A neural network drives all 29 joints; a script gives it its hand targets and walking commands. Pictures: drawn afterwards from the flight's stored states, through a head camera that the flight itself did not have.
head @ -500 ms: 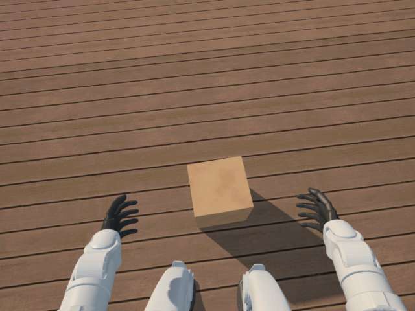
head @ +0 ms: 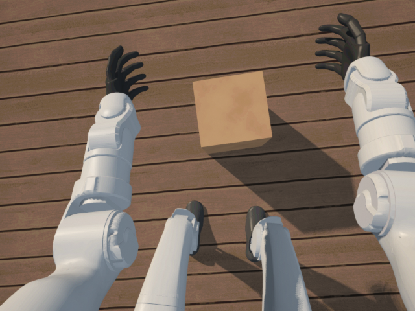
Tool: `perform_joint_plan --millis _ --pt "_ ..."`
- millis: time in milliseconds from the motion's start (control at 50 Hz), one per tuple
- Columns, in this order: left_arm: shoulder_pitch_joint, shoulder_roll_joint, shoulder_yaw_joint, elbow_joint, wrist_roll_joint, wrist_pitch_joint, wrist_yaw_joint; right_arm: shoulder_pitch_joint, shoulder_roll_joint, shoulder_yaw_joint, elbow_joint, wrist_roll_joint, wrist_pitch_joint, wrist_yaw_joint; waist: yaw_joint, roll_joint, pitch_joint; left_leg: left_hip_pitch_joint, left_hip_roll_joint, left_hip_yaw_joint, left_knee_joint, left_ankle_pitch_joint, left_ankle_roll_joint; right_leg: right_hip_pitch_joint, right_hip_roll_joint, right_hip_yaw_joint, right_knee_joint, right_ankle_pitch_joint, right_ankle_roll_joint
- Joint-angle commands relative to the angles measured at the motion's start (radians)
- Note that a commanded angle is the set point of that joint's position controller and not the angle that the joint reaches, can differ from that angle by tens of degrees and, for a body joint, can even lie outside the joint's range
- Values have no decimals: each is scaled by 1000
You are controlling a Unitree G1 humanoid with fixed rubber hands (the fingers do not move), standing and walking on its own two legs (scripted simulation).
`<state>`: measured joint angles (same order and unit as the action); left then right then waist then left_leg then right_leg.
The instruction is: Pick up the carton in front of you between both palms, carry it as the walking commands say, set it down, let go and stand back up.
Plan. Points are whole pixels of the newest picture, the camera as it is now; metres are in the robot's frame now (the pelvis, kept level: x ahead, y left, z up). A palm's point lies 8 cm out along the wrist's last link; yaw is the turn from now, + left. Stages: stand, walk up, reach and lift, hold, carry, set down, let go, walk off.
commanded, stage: reach and lift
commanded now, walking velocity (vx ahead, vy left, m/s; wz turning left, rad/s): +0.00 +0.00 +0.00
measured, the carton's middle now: (231, 118) +0.53 +0.02 -0.53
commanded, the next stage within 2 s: none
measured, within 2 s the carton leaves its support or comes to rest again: leaves its support in 1.86 s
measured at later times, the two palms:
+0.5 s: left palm (151, 100) +0.50 +0.20 -0.24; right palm (315, 81) +0.56 -0.17 -0.24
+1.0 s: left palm (172, 120) +0.49 +0.20 -0.44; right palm (289, 106) +0.56 -0.16 -0.45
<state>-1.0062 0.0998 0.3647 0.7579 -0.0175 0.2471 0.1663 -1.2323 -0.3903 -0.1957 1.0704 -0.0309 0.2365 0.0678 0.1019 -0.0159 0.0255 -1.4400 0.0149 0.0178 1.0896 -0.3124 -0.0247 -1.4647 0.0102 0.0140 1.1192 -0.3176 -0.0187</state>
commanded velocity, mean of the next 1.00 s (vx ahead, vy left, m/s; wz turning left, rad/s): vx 0.00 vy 0.00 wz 0.00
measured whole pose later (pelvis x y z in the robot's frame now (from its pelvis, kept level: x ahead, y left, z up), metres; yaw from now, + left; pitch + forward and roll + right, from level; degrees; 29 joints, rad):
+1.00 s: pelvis -0.04 +0.00 -0.27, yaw +3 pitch +38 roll +5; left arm -1.50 0.23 0.27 1.07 -0.18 0.11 0.18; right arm -1.72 -0.55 0.08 1.30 0.19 0.12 -0.01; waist 0.09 0.03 0.41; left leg -2.23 -0.03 0.01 2.10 -0.54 -0.06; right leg -2.28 0.01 0.05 2.15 -0.54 -0.02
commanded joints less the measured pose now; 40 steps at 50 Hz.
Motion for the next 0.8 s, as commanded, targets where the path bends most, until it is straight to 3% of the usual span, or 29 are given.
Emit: perform_joint_plan --millis 0,120,240,360,460,540,640,780 --pt "-269 98 35 -106 15 -44 -5 -365 -140 -25 -73 -20 -44 6 26 -104 -983 339 -77 60 -77 192 -36 600 52 16 -86 230 26" --pt "-244 81 83 -140 55 -76 -36 -374 -115 -56 -87 -76 -66 17 28 -136 -1130 294 -94 62 -71 382 -35 726 52 35 -45 527 21" --pt "-188 28 137 -109 114 -130 -68 -295 -36 -123 -89 -134 -106 18 9 -131 -1027 104 -95 43 -6 444 -48 589 38 67 29 668 21" --pt "-192 23 151 -56 127 -164 -69 -260 -26 -133 -65 -133 -130 -12 -8 -94 -990 -63 -99 49 171 357 -70 331 45 61 192 540 30" --pt "-254 72 89 -41 57 -170 -39 -324 -84 -60 -80 -54 -145 -45 -3 -92 -1068 -80 -96 49 368 349 -76 142 55 29 378 412 38" --pt "-331 127 11 -45 -33 -157 -6 -425 -158 42 -106 46 -142 -66 7 -116 -1173 -56 -91 51 505 314 -71 98 51 4 516 330 39" --pt "-462 182 -65 -19 -131 -131 21 -559 -218 156 -80 151 -119 -78 13 -152 -1173 -102 -77 68 631 166 -60 47 29 -10 639 163 34" --pt "-644 239 -91 81 -170 -114 32 -725 -269 229 35 208 -103 -85 17 -144 -1056 -181 -51 76 760 8 -45 -22 -2 9 748 -21 22"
